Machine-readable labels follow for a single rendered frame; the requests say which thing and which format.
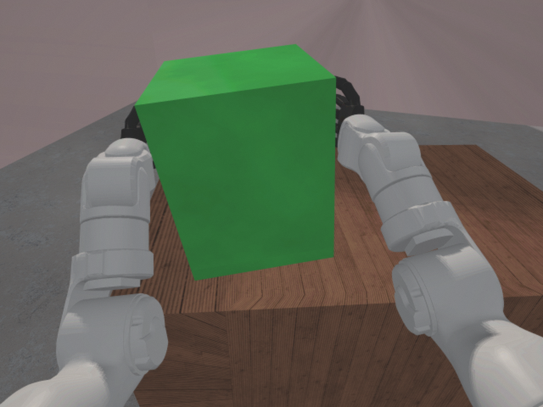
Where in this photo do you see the right robot upper arm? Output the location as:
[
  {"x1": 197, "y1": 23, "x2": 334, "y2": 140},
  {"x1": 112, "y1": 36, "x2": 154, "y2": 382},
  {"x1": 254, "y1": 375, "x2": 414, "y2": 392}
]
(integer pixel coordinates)
[{"x1": 392, "y1": 243, "x2": 543, "y2": 407}]

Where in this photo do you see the robot left hand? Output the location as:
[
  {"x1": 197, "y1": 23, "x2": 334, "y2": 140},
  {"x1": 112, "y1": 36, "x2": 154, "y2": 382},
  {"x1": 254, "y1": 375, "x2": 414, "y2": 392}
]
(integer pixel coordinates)
[{"x1": 120, "y1": 106, "x2": 155, "y2": 169}]

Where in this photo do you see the carton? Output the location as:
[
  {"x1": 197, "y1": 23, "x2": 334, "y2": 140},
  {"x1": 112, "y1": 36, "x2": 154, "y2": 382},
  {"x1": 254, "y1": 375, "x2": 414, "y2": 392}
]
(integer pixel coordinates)
[{"x1": 134, "y1": 44, "x2": 336, "y2": 281}]

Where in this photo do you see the left robot upper arm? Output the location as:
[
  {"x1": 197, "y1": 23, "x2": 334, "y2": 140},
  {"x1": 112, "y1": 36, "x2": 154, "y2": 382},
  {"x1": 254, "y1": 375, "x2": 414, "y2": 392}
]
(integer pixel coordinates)
[{"x1": 0, "y1": 293, "x2": 168, "y2": 407}]

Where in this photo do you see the left robot forearm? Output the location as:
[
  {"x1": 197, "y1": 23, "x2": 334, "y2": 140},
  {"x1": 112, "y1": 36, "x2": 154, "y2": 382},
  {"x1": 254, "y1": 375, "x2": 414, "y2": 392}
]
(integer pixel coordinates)
[{"x1": 56, "y1": 138, "x2": 155, "y2": 366}]

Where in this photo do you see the pedestal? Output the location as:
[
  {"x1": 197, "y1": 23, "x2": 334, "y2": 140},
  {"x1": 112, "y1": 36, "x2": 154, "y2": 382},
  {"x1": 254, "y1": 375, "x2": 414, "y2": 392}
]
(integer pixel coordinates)
[{"x1": 110, "y1": 145, "x2": 543, "y2": 407}]

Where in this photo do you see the robot right hand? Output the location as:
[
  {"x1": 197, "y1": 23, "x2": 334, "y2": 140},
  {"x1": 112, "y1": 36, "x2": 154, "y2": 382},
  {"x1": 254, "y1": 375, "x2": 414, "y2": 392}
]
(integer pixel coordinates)
[{"x1": 335, "y1": 76, "x2": 364, "y2": 148}]

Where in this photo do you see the right robot forearm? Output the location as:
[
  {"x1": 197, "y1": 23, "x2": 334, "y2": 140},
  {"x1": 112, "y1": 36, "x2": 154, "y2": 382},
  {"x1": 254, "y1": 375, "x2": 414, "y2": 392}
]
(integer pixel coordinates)
[{"x1": 338, "y1": 114, "x2": 504, "y2": 309}]

